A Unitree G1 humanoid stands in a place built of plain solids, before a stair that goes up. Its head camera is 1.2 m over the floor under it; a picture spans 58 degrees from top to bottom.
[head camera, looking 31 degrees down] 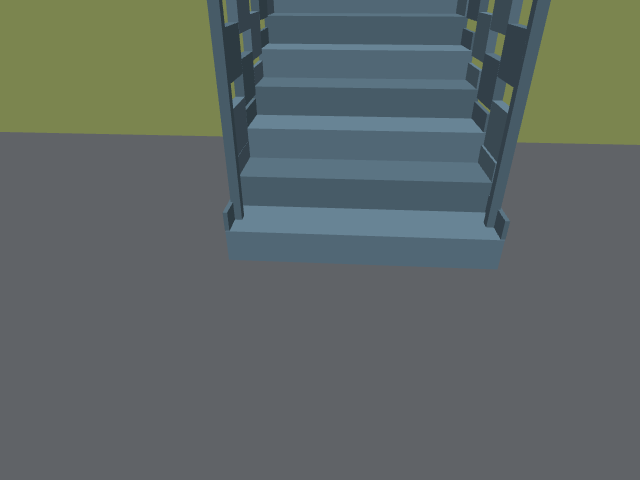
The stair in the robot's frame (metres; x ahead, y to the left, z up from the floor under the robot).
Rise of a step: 0.17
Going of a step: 0.28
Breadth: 1.32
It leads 4 degrees to the right of straight ahead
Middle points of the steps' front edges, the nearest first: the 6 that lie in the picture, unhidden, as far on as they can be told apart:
1.76 -0.20 0.17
2.04 -0.22 0.33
2.32 -0.24 0.50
2.60 -0.26 0.67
2.88 -0.27 0.83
3.16 -0.29 1.00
